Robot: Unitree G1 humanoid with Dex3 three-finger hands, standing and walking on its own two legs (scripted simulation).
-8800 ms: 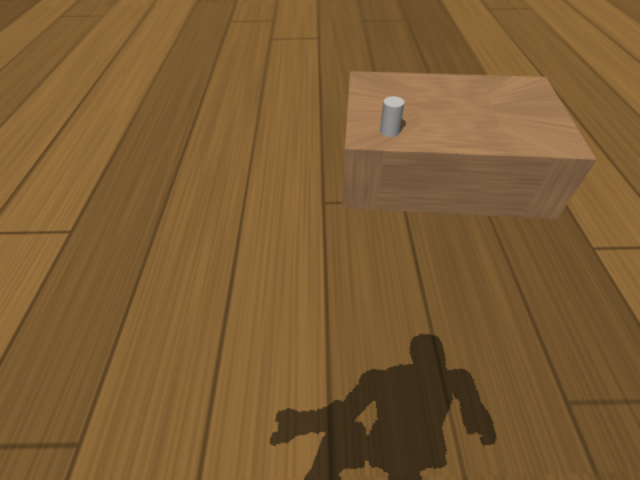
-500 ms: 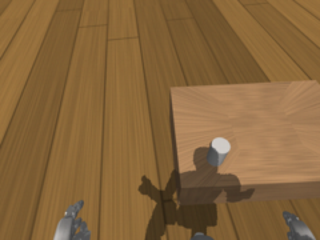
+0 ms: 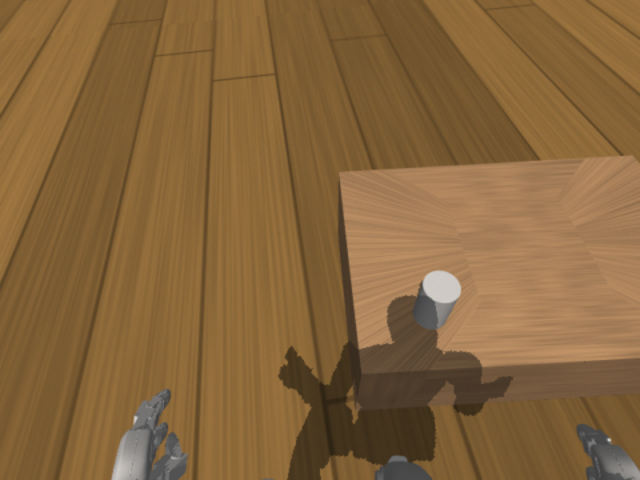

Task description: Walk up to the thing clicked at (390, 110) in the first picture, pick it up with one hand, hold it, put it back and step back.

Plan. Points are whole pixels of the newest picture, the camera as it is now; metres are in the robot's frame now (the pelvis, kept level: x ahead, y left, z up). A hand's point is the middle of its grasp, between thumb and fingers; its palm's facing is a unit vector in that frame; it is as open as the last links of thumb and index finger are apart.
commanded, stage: go down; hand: right
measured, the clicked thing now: (435, 301) +0.52 -0.22 -0.33
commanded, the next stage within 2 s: approach in 1.68 s
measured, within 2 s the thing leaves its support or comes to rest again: neither
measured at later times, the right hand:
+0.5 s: hand out of the picture +0.14 -0.28 -0.09, palm faces +0.08 +0.94 -0.33, open 17.5 cm
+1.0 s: hand (603, 350) +0.30 -0.36 -0.05, palm faces +0.18 +0.97 -0.17, open 17.3 cm
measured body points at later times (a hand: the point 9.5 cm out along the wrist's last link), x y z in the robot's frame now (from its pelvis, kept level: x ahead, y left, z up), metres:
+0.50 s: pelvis -0.01 +0.00 -0.01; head +0.04 -0.02 +0.44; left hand +0.15 +0.25 -0.08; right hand +0.14 -0.33 -0.07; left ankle -0.03 +0.13 -0.69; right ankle +0.03 -0.11 -0.69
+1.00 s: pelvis -0.03 +0.00 -0.03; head +0.08 -0.03 +0.41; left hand +0.06 +0.28 -0.12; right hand +0.29 -0.41 -0.04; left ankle -0.03 +0.13 -0.69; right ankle +0.03 -0.11 -0.69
